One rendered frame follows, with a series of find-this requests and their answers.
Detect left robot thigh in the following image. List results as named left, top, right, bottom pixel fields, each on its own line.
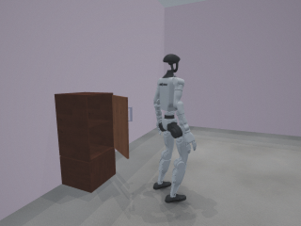
left=159, top=122, right=175, bottom=161

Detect right robot thigh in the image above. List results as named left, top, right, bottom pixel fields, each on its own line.
left=170, top=123, right=189, bottom=168

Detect right robot upper arm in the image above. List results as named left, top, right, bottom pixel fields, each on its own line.
left=173, top=77, right=185, bottom=110

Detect robot thigh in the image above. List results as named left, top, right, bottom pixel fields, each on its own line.
left=159, top=122, right=175, bottom=161
left=170, top=123, right=189, bottom=168

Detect left robot forearm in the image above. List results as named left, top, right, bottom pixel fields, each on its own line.
left=153, top=102, right=163, bottom=121

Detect right robot forearm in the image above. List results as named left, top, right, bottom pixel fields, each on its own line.
left=176, top=101, right=190, bottom=134

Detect left robot hand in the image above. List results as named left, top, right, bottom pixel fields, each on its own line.
left=156, top=121, right=162, bottom=136

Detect right robot hand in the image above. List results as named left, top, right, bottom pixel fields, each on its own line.
left=183, top=132, right=197, bottom=153

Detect handle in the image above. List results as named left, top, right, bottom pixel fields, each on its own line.
left=128, top=106, right=133, bottom=121

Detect cupboard door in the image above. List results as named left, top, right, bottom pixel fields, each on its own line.
left=112, top=95, right=129, bottom=159

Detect left robot upper arm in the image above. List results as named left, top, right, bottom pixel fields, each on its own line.
left=153, top=78, right=162, bottom=105

